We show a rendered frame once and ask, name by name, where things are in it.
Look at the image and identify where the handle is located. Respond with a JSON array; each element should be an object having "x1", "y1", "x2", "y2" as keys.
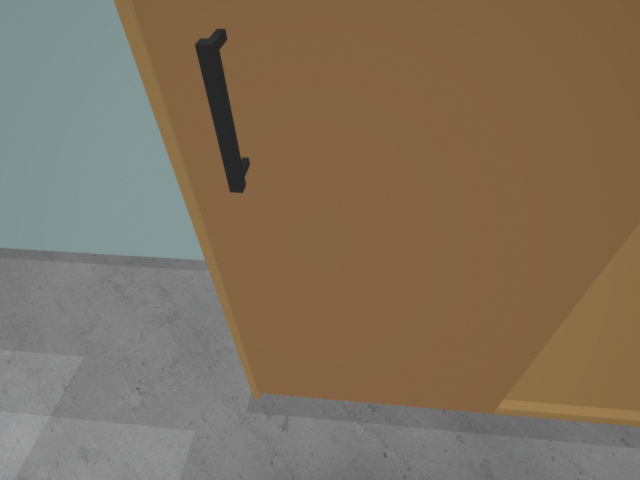
[{"x1": 195, "y1": 29, "x2": 250, "y2": 193}]

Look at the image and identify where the wardrobe door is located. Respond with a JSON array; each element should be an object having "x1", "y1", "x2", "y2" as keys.
[
  {"x1": 132, "y1": 0, "x2": 640, "y2": 414},
  {"x1": 504, "y1": 223, "x2": 640, "y2": 411}
]

